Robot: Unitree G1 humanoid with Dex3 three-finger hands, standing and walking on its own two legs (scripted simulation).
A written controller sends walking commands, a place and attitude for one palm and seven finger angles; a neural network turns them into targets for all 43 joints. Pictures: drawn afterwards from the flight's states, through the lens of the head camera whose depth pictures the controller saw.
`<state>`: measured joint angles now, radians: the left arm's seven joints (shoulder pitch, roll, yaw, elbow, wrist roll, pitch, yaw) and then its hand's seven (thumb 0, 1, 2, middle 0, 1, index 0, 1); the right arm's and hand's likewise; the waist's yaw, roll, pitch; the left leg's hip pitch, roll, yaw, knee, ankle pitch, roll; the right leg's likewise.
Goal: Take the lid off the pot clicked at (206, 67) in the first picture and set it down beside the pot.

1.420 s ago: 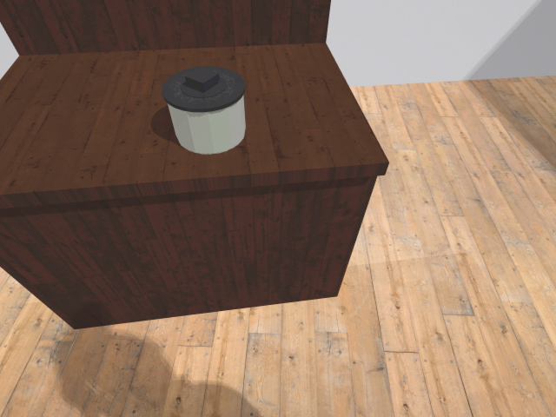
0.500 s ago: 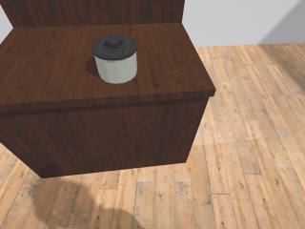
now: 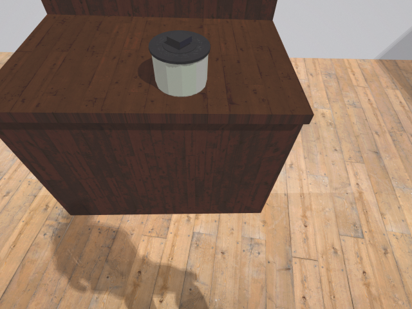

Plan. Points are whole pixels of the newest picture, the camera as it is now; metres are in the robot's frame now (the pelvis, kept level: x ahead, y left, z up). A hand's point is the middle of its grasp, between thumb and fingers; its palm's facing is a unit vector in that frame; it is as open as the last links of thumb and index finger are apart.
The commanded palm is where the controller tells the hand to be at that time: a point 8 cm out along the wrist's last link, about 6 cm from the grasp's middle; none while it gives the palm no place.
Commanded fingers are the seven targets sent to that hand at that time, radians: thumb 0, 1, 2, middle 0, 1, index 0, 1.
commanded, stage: take the last steps up to it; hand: left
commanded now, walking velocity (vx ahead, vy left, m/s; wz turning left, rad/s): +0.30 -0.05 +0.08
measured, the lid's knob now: (179, 39) +0.78 +0.13 +0.12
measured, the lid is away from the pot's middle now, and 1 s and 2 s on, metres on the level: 0.00 0.00 0.00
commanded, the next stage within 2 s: come to a stop and stand still in 0.76 s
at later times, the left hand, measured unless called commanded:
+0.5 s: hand out of the picture -0.03 +0.12 -0.15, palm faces +0.18 -0.97 -0.16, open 7.4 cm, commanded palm none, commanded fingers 0.00 0.90 0.90 -0.20 -0.30 -0.20 -0.30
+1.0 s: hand (144, 217) +0.35 +0.18 -0.15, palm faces +0.05 -0.97 -0.26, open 7.3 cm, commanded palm none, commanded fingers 0.00 0.90 0.90 -0.20 -0.30 -0.20 -0.30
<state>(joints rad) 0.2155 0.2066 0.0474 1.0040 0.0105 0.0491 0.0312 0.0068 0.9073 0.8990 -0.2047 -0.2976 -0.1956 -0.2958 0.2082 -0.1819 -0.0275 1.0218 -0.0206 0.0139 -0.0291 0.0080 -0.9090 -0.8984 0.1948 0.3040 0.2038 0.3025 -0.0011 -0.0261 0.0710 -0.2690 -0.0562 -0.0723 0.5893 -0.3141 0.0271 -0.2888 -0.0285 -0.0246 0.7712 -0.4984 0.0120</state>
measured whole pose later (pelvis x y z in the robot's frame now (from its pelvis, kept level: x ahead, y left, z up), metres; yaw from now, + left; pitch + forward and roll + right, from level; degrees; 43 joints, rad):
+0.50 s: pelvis +0.10 -0.01 +0.00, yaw +5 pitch +1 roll +0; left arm 0.52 0.11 0.02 1.12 0.02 -0.05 0.01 0.01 0.91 0.90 -0.21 -0.30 -0.20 -0.30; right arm 0.15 -0.19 -0.05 1.03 -0.02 -0.01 0.02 0.01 -0.91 -0.90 0.19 0.30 0.20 0.30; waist 0.04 -0.01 0.08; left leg -0.49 0.04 0.09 0.73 -0.24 0.04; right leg 0.05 -0.01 -0.06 0.33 -0.39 -0.02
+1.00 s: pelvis +0.27 -0.02 +0.00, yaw +3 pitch +0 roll +2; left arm 0.18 0.21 0.05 0.96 0.02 -0.03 0.00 0.01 0.92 0.90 -0.20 -0.30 -0.19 -0.30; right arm 0.34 -0.15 -0.02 1.08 -0.02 -0.04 -0.03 0.01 -0.91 -0.90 0.20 0.30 0.20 0.30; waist -0.03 -0.01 0.05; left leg -0.11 0.02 0.12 0.49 -0.38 -0.01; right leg -0.40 -0.09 -0.04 0.56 -0.10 0.01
